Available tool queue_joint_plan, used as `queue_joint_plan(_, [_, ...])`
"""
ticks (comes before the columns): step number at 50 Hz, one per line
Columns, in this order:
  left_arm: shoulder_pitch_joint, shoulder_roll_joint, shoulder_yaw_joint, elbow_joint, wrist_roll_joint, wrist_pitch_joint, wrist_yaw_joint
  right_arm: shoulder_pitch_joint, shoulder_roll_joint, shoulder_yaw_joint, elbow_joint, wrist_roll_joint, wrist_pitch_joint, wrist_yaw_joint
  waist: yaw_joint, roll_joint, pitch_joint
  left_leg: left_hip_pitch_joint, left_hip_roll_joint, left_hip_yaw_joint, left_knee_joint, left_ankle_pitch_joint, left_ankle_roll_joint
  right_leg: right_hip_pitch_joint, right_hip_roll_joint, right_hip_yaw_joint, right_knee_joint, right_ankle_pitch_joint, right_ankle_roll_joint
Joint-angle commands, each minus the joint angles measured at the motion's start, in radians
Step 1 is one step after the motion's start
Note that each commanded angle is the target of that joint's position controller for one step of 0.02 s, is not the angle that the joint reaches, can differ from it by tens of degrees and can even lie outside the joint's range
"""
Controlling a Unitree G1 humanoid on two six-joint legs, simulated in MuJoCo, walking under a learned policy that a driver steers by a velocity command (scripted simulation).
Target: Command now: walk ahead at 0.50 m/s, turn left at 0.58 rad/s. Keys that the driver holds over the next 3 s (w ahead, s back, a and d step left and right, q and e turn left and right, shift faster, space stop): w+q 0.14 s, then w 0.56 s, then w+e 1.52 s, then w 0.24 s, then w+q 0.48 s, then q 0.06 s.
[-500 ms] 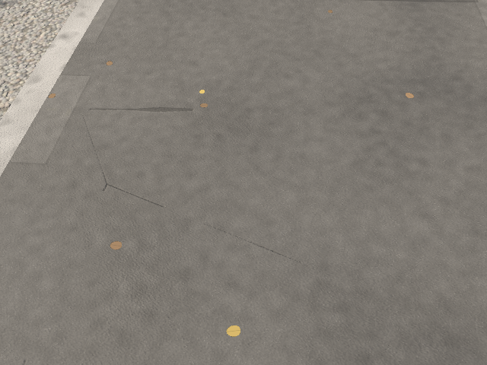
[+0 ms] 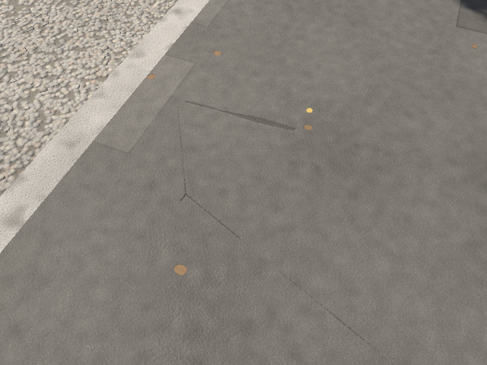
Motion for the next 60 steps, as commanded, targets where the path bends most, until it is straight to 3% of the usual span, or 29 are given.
queue_joint_plan(1, [0.045,0.095,0.031,-0.065,0.020,0.010,0.004,-0.015,-0.117,-0.025,-0.084,0.001,-0.027,-0.015,0.039,0.040,-0.120,0.162,0.257,-0.335,-0.254,0.277,0.188,-0.131,-0.040,0.024,-0.090,0.084,0.023])
queue_joint_plan(4, [-0.064,0.072,0.024,-0.108,0.028,0.021,0.009,0.049,-0.149,-0.032,-0.071,0.004,-0.026,-0.038,0.009,0.052,-0.082,0.139,0.226,-0.287,-0.263,0.310,0.171,-0.181,-0.010,0.008,-0.266,0.223,0.056])
queue_joint_plan(8, [-0.195,0.046,0.011,-0.149,0.016,0.011,-0.007,0.103,-0.139,-0.027,-0.060,0.008,-0.015,-0.052,-0.044,0.107,-0.058,0.144,0.189,-0.266,-0.250,0.182,0.117,-0.144,0.046,0.005,-0.556,0.426,0.052])
queue_joint_plan(13, [-0.285,0.059,0.005,-0.188,0.008,-0.012,-0.039,0.178,-0.131,-0.020,-0.019,0.007,-0.011,-0.056,-0.091,0.116,-0.030,0.257,0.252,-0.324,-0.186,0.176,0.108,-0.124,0.066,-0.003,-0.689,0.442,0.013])
queue_joint_plan(16, [-0.247,0.087,0.013,-0.192,0.006,-0.022,-0.046,0.172,-0.147,-0.025,-0.012,0.003,0.000,-0.062,-0.063,0.143,-0.030,0.343,0.291,-0.367,-0.123,0.306,0.092,-0.085,0.080,-0.017,-0.730,0.308,-0.030])
queue_joint_plan(18, [-0.070,0.130,0.035,-0.148,0.014,-0.028,-0.038,0.127,-0.139,-0.019,-0.025,0.000,0.005,-0.058,0.032,0.138,-0.130,0.326,0.225,-0.316,0.057,0.584,0.057,0.177,0.107,-0.050,-0.778,0.322,-0.085])
queue_joint_plan(19, [0.101,0.173,0.047,-0.124,0.028,-0.027,-0.033,0.098,-0.112,-0.004,-0.050,-0.011,0.002,-0.054,0.110,0.084,-0.272,0.186,0.172,-0.271,0.294,0.485,0.025,0.459,-0.020,0.075,-0.729,0.368,-0.156])
queue_joint_plan(20, [0.253,0.247,0.071,-0.089,0.035,-0.016,-0.032,0.246,-0.044,0.016,-0.041,0.004,-0.011,-0.051,0.094,-0.178,-0.429,-0.188,0.014,-0.172,0.681,0.046,-0.063,0.861,-0.236,0.475,-0.750,0.244,-0.323])
queue_joint_plan(21, [0.277,0.176,0.054,-0.061,0.006,-0.011,-0.042,0.263,-0.071,0.020,-0.030,0.015,-0.023,-0.048,0.093,-0.261,-0.412,-0.368,0.003,-0.212,0.810,-0.396,-0.067,0.886,-0.304,0.719,-0.888,0.052,-0.340])
queue_joint_plan(22, [0.206,0.116,0.036,-0.073,-0.009,-0.005,-0.039,0.154,-0.143,0.003,-0.046,0.025,-0.027,-0.044,0.099,-0.143,-0.234,-0.449,0.066,-0.215,0.870,-0.333,-0.061,0.744,-0.275,0.613,-0.911,-0.062,-0.291])
queue_joint_plan(23, [0.130,0.095,0.025,-0.090,-0.001,0.006,-0.036,0.066,-0.144,0.005,-0.068,0.017,-0.028,-0.042,0.078,-0.043,-0.135,-0.434,0.119,-0.159,0.838,-0.244,-0.059,0.587,-0.233,0.480,-0.938,-0.024,-0.257])
queue_joint_plan(24, [0.085,0.077,0.015,-0.093,0.008,0.011,-0.038,0.018,-0.130,0.004,-0.080,-0.001,-0.030,-0.040,0.051,-0.002,-0.059,-0.411,0.154,-0.130,0.765,-0.188,-0.061,0.456,-0.189,0.395,-0.976,0.061,-0.245])
queue_joint_plan(26, [0.058,0.063,0.006,-0.091,0.018,0.005,-0.041,0.049,-0.101,0.002,-0.072,-0.006,-0.022,-0.040,0.005,-0.044,-0.054,-0.316,0.199,-0.113,0.670,-0.128,-0.068,0.346,-0.129,0.290,-1.020,0.195,-0.226])
queue_joint_plan(28, [0.077,0.083,0.010,-0.075,0.011,-0.001,-0.041,0.056,-0.070,0.009,-0.070,-0.007,-0.016,-0.042,-0.002,-0.064,-0.060,-0.308,0.210,-0.085,0.607,-0.097,-0.084,0.317,-0.113,0.216,-1.046,0.311,-0.239])
queue_joint_plan(34, [0.163,0.133,0.019,-0.032,-0.006,0.016,-0.024,-0.142,-0.034,0.027,-0.123,-0.012,-0.027,-0.036,0.057,-0.043,-0.042,-0.310,0.199,-0.039,0.240,0.202,-0.109,0.349,-0.071,0.064,-1.065,0.447,-0.202])
queue_joint_plan(37, [0.237,0.138,0.017,-0.001,-0.014,0.028,-0.022,-0.245,-0.033,0.030,-0.154,-0.003,-0.035,-0.023,0.095,-0.042,-0.015,-0.272,0.167,-0.026,0.122,0.251,-0.112,0.374,-0.082,0.075,-1.043,0.412,-0.195])
queue_joint_plan(40, [0.268,0.148,0.019,0.015,-0.017,0.047,-0.016,-0.306,-0.052,0.025,-0.182,0.003,-0.050,-0.006,0.096,-0.054,0.002,-0.261,0.142,-0.035,0.041,0.186,-0.101,0.444,-0.121,0.132,-0.985,0.409,-0.190])
queue_joint_plan(42, [0.256,0.170,0.027,0.016,-0.018,0.058,-0.008,-0.269,-0.082,0.014,-0.177,0.003,-0.061,-0.001,0.057,-0.075,-0.017,-0.174,0.125,-0.038,-0.006,0.120,-0.084,0.468,-0.139,0.166,-0.929,0.444,-0.171])
queue_joint_plan(43, [0.235,0.177,0.028,0.013,-0.018,0.062,-0.005,-0.196,-0.104,0.003,-0.158,0.001,-0.066,-0.005,0.007,-0.079,-0.055,-0.054,0.108,-0.021,-0.044,0.113,-0.066,0.453,-0.121,0.155,-0.858,0.538,-0.154])
queue_joint_plan(44, [0.227,0.156,0.020,0.007,-0.013,0.061,-0.005,-0.061,-0.151,-0.020,-0.121,-0.007,-0.068,-0.014,-0.056,-0.064,-0.148,0.163,0.123,-0.026,-0.044,0.132,-0.035,0.392,-0.065,0.117,-0.705,0.599,-0.124])
queue_joint_plan(45, [0.200,0.095,-0.003,-0.031,0.009,0.055,-0.006,0.129,-0.229,-0.041,-0.098,-0.027,-0.067,-0.028,-0.136,0.031,-0.311,0.472,0.313,-0.205,0.006,0.174,0.036,0.193,0.007,0.065,-0.403,0.386,-0.080])
queue_joint_plan(46, [0.346,-0.011,-0.034,-0.047,-0.007,0.038,-0.008,0.183,-0.286,-0.053,-0.073,-0.031,-0.053,-0.026,-0.076,0.313,-0.453,0.780,0.542,-0.607,-0.058,0.034,0.180,-0.174,0.132,0.003,-0.083,-0.203,-0.026])
queue_joint_plan(47, [0.312,0.092,-0.010,-0.027,-0.031,0.031,-0.008,0.190,-0.188,-0.031,-0.076,-0.024,-0.046,-0.027,-0.109,0.239,-0.420,0.727,0.522,-0.672,-0.123,-0.111,0.170,-0.274,0.088,0.094,0.049,-0.239,-0.022])
queue_joint_plan(48, [0.224,0.140,0.007,-0.052,-0.040,0.032,-0.008,0.131,-0.143,-0.015,-0.077,-0.015,-0.046,-0.030,-0.105,0.182,-0.270,0.600,0.488,-0.517,-0.148,-0.101,0.127,-0.323,0.051,0.081,0.078,-0.150,-0.022])
queue_joint_plan(49, [0.178,0.129,0.009,-0.060,-0.031,0.037,-0.005,0.063,-0.118,-0.005,-0.078,-0.017,-0.046,-0.029,-0.075,0.121,-0.194,0.465,0.445,-0.408,-0.181,-0.041,0.103,-0.292,0.012,0.059,0.054,-0.069,-0.016])
queue_joint_plan(51, [0.170,0.101,0.016,-0.067,-0.019,0.060,-0.007,-0.025,-0.076,0.007,-0.070,-0.025,-0.053,-0.023,-0.013,0.134,-0.099,0.269,0.383,-0.257,-0.264,0.034,0.084,-0.208,-0.034,0.059,-0.014,0.021,-0.008])
queue_joint_plan(53, [0.178,0.061,0.012,-0.074,-0.023,0.083,-0.011,-0.054,-0.081,0.000,-0.056,-0.024,-0.064,-0.023,0.016,0.131,-0.068,0.186,0.375,-0.167,-0.321,0.099,0.090,-0.170,-0.046,0.050,-0.038,0.058,0.001])
queue_joint_plan(55, [0.148,0.053,0.013,-0.096,-0.016,0.096,-0.010,-0.055,-0.105,-0.009,-0.037,-0.027,-0.072,-0.028,0.025,0.100,-0.044,0.170,0.380,-0.096,-0.346,0.169,0.097,-0.201,-0.052,0.058,-0.083,0.122,0.013])
queue_joint_plan(60, [0.020,0.035,0.004,-0.141,-0.012,0.090,-0.036,-0.027,-0.149,-0.022,-0.002,-0.025,-0.060,-0.044,-0.011,0.072,-0.013,0.210,0.351,0.077,-0.353,0.224,0.066,-0.198,-0.040,0.015,-0.349,0.360,0.007])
